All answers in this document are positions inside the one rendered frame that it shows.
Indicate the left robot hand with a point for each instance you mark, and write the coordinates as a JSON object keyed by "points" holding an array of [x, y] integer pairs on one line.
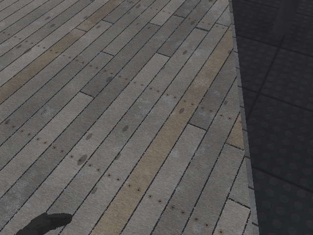
{"points": [[45, 222]]}

